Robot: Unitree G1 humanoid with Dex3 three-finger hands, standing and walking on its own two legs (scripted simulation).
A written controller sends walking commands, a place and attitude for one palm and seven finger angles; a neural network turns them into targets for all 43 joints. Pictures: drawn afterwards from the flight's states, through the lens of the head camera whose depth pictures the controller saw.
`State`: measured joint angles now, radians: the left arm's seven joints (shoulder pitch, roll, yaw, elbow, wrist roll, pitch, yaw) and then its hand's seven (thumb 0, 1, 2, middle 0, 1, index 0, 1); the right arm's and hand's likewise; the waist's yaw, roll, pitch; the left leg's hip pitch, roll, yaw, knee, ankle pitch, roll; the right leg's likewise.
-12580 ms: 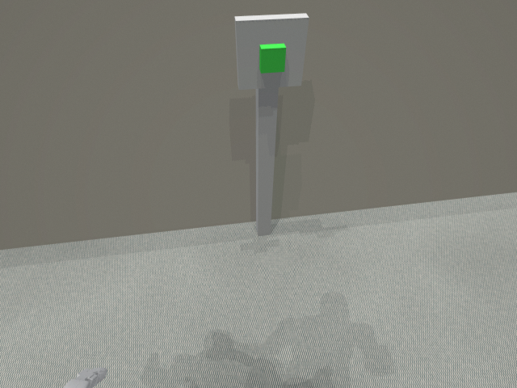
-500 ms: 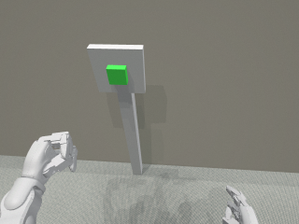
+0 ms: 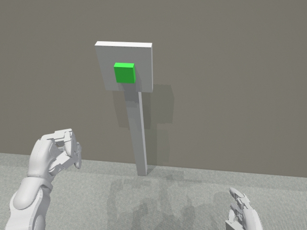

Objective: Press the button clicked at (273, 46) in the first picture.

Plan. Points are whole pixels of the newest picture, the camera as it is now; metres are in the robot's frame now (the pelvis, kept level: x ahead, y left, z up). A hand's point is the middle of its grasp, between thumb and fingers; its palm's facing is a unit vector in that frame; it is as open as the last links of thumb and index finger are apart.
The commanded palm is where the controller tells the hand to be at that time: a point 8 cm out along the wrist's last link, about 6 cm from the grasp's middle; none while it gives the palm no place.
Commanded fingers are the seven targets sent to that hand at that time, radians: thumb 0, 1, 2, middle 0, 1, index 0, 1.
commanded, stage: aim a knuckle at the button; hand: left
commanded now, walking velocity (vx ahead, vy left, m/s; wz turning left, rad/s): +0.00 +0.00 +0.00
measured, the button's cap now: (125, 72) +0.57 +0.16 +0.12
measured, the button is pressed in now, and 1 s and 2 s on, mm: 0 0 0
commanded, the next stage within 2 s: press the button with the knuckle in 1.78 s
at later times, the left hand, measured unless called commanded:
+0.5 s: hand (109, 123) +0.36 +0.16 +0.10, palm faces -0.01 -1.00 -0.03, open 3.1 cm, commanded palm +0.34 +0.21 +0.10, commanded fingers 0.00 0.90 0.90 -1.30 -1.50 -1.30 -1.50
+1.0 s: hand (128, 103) +0.45 +0.13 +0.09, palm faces +0.00 -1.00 -0.01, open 3.1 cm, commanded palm +0.44 +0.18 +0.09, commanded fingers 0.00 0.90 0.90 -1.30 -1.50 -1.30 -1.50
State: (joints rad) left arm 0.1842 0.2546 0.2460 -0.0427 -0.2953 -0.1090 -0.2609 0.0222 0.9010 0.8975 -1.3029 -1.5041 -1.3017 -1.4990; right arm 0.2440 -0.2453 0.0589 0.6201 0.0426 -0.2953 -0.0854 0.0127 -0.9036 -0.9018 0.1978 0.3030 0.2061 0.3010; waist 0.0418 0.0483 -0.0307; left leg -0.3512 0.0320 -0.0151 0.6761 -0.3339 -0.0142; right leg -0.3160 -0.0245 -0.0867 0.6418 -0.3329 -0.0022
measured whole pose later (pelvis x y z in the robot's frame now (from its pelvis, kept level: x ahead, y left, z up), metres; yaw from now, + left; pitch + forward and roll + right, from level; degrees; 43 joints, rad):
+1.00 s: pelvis +0.00 +0.00 -0.01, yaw -2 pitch +9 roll +0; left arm -0.66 0.26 0.23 0.87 -0.13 -0.27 -0.09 0.02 0.90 0.90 -1.30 -1.50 -1.30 -1.50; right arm 0.31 -0.25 0.02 0.68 0.02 -0.07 -0.03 0.01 -0.91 -0.90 0.20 0.30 0.21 0.30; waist -0.07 0.02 -0.05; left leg -0.53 0.04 0.02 0.73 -0.35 -0.02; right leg -0.53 -0.02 -0.05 0.72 -0.35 -0.01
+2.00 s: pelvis +0.00 +0.01 -0.02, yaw -3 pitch +12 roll -1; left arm -0.80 0.27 0.26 1.05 -0.08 -0.35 -0.03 0.02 0.90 0.90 -1.30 -1.50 -1.30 -1.50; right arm 0.35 -0.25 0.02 0.66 0.00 -0.01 0.00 0.01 -0.91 -0.90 0.20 0.30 0.21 0.30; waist -0.10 0.02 -0.08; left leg -0.63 0.05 0.03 0.80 -0.37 0.00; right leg -0.63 -0.01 -0.03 0.77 -0.36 0.00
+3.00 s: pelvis -0.02 +0.01 -0.03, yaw -2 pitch +17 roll -2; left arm -1.09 0.45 0.34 1.32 -0.02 -0.37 -0.06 -0.03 0.79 0.95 -1.30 -1.50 -1.35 -1.50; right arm 0.42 -0.27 0.03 0.68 -0.04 -0.01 0.00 0.00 -0.91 -0.90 0.20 0.30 0.21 0.30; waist -0.20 0.03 -0.07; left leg -0.82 0.05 0.00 0.88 -0.36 0.00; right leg -0.78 -0.01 -0.06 0.81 -0.34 0.01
